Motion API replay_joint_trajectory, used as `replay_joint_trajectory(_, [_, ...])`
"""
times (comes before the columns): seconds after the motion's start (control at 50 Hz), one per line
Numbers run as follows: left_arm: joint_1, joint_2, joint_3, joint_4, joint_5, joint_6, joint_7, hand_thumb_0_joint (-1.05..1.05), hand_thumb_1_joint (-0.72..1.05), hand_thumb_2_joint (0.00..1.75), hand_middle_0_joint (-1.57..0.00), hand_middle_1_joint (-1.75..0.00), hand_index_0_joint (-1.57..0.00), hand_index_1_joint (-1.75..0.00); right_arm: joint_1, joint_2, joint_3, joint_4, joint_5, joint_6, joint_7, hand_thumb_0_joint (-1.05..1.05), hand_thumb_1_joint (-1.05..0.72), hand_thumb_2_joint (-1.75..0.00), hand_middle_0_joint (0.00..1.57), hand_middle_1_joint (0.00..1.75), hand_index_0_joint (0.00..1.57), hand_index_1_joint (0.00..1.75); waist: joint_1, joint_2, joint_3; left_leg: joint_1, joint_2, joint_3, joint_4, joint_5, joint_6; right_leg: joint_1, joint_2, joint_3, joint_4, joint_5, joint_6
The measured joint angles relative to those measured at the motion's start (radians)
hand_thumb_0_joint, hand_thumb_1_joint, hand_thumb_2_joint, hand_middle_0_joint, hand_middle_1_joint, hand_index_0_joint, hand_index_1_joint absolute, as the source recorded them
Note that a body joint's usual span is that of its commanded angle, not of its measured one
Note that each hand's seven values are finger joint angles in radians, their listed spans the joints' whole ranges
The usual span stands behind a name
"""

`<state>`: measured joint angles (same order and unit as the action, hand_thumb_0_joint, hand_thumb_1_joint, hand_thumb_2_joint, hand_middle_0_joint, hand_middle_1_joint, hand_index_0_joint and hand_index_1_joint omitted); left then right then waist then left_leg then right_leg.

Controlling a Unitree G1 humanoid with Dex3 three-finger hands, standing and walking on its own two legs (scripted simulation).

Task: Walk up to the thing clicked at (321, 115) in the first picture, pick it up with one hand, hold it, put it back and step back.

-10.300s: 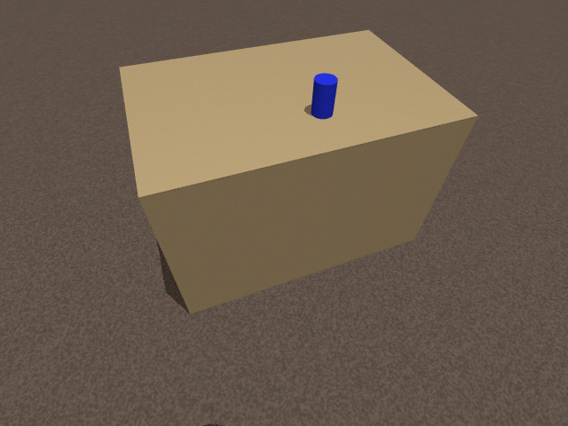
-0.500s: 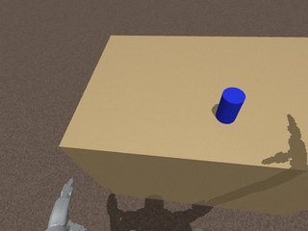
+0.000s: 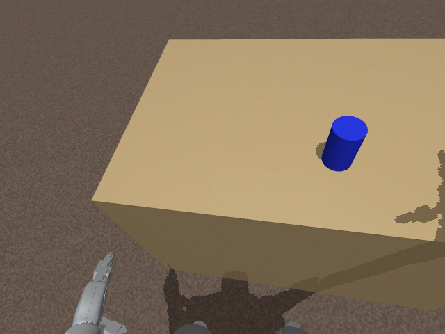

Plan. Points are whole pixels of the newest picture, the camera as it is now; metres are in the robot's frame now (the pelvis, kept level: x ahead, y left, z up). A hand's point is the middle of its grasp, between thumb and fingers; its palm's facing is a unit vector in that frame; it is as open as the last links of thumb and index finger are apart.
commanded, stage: go down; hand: right
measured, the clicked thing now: (342, 144) +0.52 -0.19 -0.02
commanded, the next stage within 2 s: approach in 0.86 s
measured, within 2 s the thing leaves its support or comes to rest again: neither
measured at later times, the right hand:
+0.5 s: hand out of the picture +0.43 -0.37 +0.12, palm faces +0.20 +0.98 +0.01, open 17.5 cm
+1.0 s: hand out of the picture +0.43 -0.37 +0.11, palm faces +0.21 +0.98 +0.01, open 17.6 cm
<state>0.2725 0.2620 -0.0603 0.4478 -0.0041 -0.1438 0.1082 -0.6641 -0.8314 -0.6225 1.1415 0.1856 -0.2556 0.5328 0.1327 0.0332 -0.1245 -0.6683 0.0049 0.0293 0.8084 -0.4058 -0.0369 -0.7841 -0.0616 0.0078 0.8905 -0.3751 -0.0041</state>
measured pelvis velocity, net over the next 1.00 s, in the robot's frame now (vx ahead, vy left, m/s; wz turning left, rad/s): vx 0.01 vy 0.01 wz -0.01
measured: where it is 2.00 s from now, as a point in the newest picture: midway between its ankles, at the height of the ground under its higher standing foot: outside the picture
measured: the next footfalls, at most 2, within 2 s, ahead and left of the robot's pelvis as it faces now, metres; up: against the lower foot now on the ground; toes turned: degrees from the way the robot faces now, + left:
none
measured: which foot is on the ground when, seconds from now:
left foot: down 0.00-1.00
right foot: down 0.00-1.00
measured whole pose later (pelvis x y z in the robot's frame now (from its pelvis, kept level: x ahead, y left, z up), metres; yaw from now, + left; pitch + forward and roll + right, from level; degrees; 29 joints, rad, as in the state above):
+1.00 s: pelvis +0.01 +0.01 +0.00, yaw +0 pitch +17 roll +3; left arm 0.27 0.28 -0.06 0.42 0.00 -0.11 0.09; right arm -0.70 -0.88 -0.65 1.18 0.17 -0.24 0.55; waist 0.15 0.03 -0.14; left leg -0.70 0.00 0.04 0.84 -0.43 -0.03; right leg -0.82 -0.07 0.03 0.92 -0.40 0.01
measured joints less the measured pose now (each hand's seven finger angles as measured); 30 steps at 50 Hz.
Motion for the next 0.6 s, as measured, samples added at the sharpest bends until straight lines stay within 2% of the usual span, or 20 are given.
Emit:
replay_joint_trajectory(0.3, [0.007,0.002,0.001,-0.027,0.005,0.007,-0.006,-0.01,-0.55,0.07,-0.06,-0.05,-0.06,-0.06,-0.052,-0.051,-0.011,0.026,-0.018,0.011,0.001,-0.02,0.56,-0.04,0.05,0.04,0.05,0.05,0.009,0.000,-0.005,-0.038,-0.004,0.002,0.018,-0.011,-0.001,-0.043,-0.004,0.004,0.029,-0.016,0.000])
replay_joint_trajectory(0.6, [0.005,0.006,-0.005,-0.055,0.002,0.020,-0.010,-0.01,-0.55,0.07,-0.06,-0.05,-0.05,-0.06,-0.060,-0.059,-0.009,0.054,-0.026,0.025,0.004,-0.02,0.54,-0.04,0.06,0.04,0.05,0.05,0.016,-0.008,-0.010,-0.023,-0.007,0.007,0.011,-0.018,0.004,-0.030,-0.006,0.009,0.020,-0.021,0.005])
